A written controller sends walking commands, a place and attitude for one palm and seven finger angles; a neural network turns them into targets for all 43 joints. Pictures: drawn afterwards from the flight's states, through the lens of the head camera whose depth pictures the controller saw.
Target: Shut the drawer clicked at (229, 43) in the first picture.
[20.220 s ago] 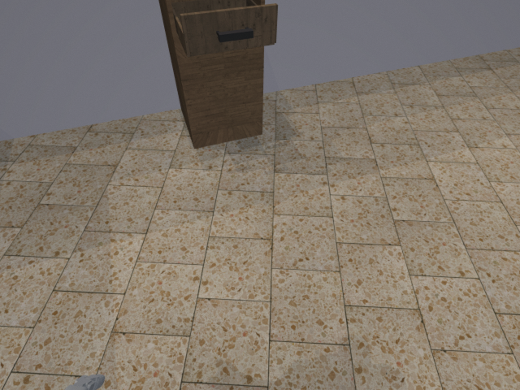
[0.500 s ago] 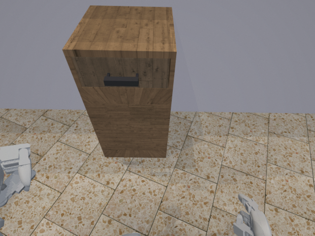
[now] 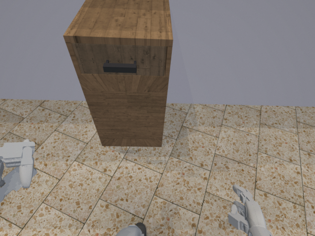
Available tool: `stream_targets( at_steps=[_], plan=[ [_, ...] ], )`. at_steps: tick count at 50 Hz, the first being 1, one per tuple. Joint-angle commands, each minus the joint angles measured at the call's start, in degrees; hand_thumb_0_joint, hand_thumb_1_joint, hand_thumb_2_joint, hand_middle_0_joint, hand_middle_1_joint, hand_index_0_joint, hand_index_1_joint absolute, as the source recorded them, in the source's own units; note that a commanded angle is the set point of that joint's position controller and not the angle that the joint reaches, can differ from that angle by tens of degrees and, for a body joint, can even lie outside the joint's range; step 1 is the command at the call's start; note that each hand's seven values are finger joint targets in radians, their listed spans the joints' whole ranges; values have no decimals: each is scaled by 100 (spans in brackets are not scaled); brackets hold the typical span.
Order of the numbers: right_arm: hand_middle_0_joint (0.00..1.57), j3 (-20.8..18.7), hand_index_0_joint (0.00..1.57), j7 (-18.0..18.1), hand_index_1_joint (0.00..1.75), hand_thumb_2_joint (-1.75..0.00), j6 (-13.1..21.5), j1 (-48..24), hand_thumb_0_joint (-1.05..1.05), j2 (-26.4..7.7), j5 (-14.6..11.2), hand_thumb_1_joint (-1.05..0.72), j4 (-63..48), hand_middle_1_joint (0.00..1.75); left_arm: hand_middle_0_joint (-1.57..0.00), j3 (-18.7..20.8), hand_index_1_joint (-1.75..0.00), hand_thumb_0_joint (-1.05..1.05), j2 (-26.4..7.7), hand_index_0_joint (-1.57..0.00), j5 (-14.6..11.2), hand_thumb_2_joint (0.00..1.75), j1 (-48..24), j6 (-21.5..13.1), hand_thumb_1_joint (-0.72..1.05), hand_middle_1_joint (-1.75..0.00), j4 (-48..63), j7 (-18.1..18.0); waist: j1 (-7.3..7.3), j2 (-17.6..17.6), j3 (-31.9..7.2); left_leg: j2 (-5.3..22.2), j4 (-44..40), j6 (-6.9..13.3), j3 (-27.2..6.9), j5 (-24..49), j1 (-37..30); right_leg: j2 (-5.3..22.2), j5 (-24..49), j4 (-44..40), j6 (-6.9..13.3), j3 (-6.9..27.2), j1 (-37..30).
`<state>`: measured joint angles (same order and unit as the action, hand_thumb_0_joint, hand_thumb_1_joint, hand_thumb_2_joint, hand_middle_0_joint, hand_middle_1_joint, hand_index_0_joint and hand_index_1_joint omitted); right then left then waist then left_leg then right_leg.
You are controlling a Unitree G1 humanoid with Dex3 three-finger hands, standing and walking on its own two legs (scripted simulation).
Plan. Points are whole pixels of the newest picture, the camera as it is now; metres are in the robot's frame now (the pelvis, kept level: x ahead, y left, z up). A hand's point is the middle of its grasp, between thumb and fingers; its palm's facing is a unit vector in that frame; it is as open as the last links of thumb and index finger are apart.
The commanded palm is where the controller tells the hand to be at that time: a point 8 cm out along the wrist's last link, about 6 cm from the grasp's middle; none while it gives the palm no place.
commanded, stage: step back with the hand held close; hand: left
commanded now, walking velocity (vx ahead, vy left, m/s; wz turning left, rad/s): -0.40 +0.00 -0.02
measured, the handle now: (120, 65) +0.77 +0.20 -0.03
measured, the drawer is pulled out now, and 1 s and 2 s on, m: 0.00 0.00 0.00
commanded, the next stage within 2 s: stop stepping back and stand still in 0.16 s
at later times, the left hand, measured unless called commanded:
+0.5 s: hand out of the picture +0.09 +0.26 +0.18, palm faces +0.29 -0.86 -0.42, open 3.2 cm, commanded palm +0.05 +0.30 +0.19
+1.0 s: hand out of the picture +0.06 +0.29 +0.17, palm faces +0.37 -0.85 -0.37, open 3.2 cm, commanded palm +0.00 +0.33 +0.19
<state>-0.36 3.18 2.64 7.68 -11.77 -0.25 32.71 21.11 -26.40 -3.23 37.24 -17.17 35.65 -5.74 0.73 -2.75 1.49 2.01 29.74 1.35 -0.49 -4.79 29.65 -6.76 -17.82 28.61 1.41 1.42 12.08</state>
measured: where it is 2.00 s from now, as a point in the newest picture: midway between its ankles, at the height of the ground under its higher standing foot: outside the picture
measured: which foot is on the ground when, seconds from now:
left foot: up 0.00-0.06, down 0.08-0.38, up 0.40-0.48, down 0.50-0.74, up 0.76-0.92, down 0.94-1.00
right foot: down 0.00-0.12, up 0.14-0.36, down 0.38-1.00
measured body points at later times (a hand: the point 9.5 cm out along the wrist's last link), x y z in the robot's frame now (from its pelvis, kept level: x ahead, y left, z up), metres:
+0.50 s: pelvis -0.10 +0.03 +0.00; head -0.11 +0.06 +0.45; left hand +0.07 +0.30 +0.20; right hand +0.04 -0.21 -0.08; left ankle -0.02 +0.10 -0.73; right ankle -0.17 -0.10 -0.73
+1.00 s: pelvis -0.15 +0.06 -0.01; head -0.16 +0.08 +0.44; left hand +0.03 +0.33 +0.19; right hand -0.03 -0.20 -0.09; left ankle -0.09 +0.18 -0.73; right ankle -0.16 -0.05 -0.72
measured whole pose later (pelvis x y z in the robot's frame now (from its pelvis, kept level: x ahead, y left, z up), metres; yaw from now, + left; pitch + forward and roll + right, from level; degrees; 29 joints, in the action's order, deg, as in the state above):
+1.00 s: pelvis -0.15 +0.06 -0.01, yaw -3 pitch -1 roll +0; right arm -0.2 5.5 5.9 14.9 -12.7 0.6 38.0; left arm 20.5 -20.2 -1.4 31.6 -11.0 31.2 -9.5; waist 1.1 1.8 -1.1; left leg 2.2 36.6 0.3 2.9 -14.9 20.0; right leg 1.3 -24.1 40.9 0.7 -4.1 17.0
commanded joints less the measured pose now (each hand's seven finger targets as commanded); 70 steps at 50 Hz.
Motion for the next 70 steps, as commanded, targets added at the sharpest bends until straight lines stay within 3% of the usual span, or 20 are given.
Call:
stream_targets(
  at_steps=[1,5,8,10,16,20,22,25,28,29,35,37,38,45,49,54,58,62,65,70],
  plan=[
    [20,-303,20,154,30,-90,182,-343,0,-581,45,-90,-681,30,-140,785,-160,0,-728,-140,-66,90,-210,-188,90,-160,576,-275,61,759,-183,-225,1557,-196,-240,-975,-1924,1870,469,-1599,528,1061,2470],
    [20,-242,20,264,30,-90,261,-315,0,-843,23,-90,-748,30,-140,630,-160,0,-810,-140,20,90,-713,-275,90,-160,684,-215,-20,-478,-143,506,-1064,94,-844,947,-1692,487,1117,-293,-141,123,1065],
    [20,-305,20,202,30,-90,449,-263,0,-874,215,-90,-813,30,-140,630,-160,0,-658,-140,24,90,-561,-274,90,-160,1011,-167,-150,-1021,-1065,1693,-2517,616,-2268,-1843,-348,90,-982,2443,-117,396,-293],
    [20,-315,20,119,30,-90,501,-206,0,-769,185,-90,-792,30,-140,617,-160,0,-560,-140,-11,90,-166,-168,90,-160,1001,-194,-190,-399,-1189,1443,-2227,670,-1701,-1702,-862,220,-1075,2195,-61,265,175],
    [20,-254,20,26,30,-90,551,6,0,-680,174,-90,-686,30,-140,597,-160,0,-572,-140,-123,90,286,75,90,-160,1294,-252,-125,-1136,-1369,594,-2269,-371,-607,-2025,-1426,32,-1224,-397,136,-661,-420],
    [20,-126,20,103,30,-90,404,-18,0,-594,281,-90,-508,30,-140,1106,-160,0,-1048,-140,-191,90,-263,147,90,-160,1623,-406,9,433,-1026,-63,1513,-308,-24,-679,-2465,2206,-475,-1887,848,696,1891],
    [20,-274,20,217,30,-90,455,-89,0,-682,35,-90,-506,30,-140,575,-160,0,-459,-140,-131,90,-382,451,90,-160,868,-332,73,1394,-370,-121,1940,-272,-306,-993,-2069,1979,-1757,-1719,803,686,2272],
    [20,-125,20,338,30,-90,548,-164,0,-743,10,-90,-414,30,-140,425,-160,0,-354,-140,49,90,-815,537,90,-160,497,-361,153,206,444,93,86,-80,-272,-1163,-1796,1421,-1153,-992,326,160,1809],
    [20,-32,20,314,30,-90,711,-13,0,-660,81,-90,-462,30,-140,467,-160,0,-433,-140,71,90,-915,285,90,-160,962,-375,63,-1559,-168,1030,-2551,-181,-2612,-3029,-1503,365,-1148,1209,-88,-331,889],
    [20,-31,20,291,30,-90,767,-79,0,-620,136,-90,-506,30,-140,577,-160,0,-618,-140,116,90,-996,227,90,-160,1267,-374,-25,-1328,-273,1163,-2896,-276,-2828,-3657,-1170,370,-1309,1738,-28,-155,660],
    [20,-129,20,124,30,-90,641,-30,0,-645,144,-90,-667,30,-140,515,-160,0,-371,-140,114,90,506,424,90,-160,1036,-350,-153,-651,-538,209,-1675,-407,-558,-2663,-77,400,-1081,-593,202,-601,-1269],
    [20,-236,20,138,30,-90,404,74,0,-641,146,-90,-573,30,-140,737,-160,0,-599,-140,76,90,224,404,90,-160,1053,-341,-55,1151,-436,-360,1944,-288,122,-1668,-314,2350,-2103,-2017,993,1687,446],
    [20,-262,20,134,30,-90,335,63,0,-682,184,-90,-466,30,-140,899,-160,0,-742,-140,21,90,-447,339,90,-160,1323,-359,-9,1346,-287,-219,3027,-280,8,-1517,105,2881,-2199,-2065,1243,1931,928],
    [20,-133,20,331,30,-90,624,-20,0,-633,100,-90,-359,30,-140,349,-160,0,-276,-140,184,90,-886,292,90,-160,564,-465,95,244,119,64,-51,53,510,-1626,-1625,1690,-1959,-679,504,83,1366],
    [20,-133,20,254,30,-90,779,76,0,-658,118,-90,-442,30,-140,783,-160,0,-717,-140,191,90,-904,108,90,-160,1399,-424,87,-1306,-158,1614,-1884,833,-2464,-2556,-1329,669,-1281,2159,-130,-343,1366],
    [20,-140,20,60,30,-90,741,39,0,-610,76,-90,-549,30,-140,814,-160,0,-497,-140,169,90,119,225,90,-160,1220,-437,-78,-521,-433,899,-857,296,-579,-1848,-490,719,-318,17,-59,-445,-509],
    [20,-245,20,39,30,-90,571,146,0,-553,34,-90,-436,30,-140,702,-160,0,-338,-140,51,90,-105,324,90,-160,613,-430,22,1283,-156,-65,2089,-152,93,-1688,-283,2320,-956,-1749,834,2111,446],
    [20,-82,20,115,30,-90,572,49,0,-458,34,-90,-415,30,-140,640,-160,0,-328,-140,103,90,-120,228,90,-160,545,-477,55,871,-480,30,414,-67,219,-1152,-971,1868,1876,-637,559,633,-266],
    [20,-167,20,188,30,-90,638,-115,0,-652,28,-90,-538,30,-140,557,-160,0,-371,-140,97,90,-269,167,90,-160,926,-446,-80,-40,-612,628,-619,165,-395,637,-2174,1156,1373,-87,-101,74,196],
    [20,-113,20,138,30,-90,663,-46,0,-582,19,-90,-587,30,-140,605,-160,0,-438,-140,162,90,-129,120,90,-160,1115,-403,-83,-470,-740,708,-627,131,-562,1661,-1942,882,1452,-13,-147,-266,-262]
  ],
)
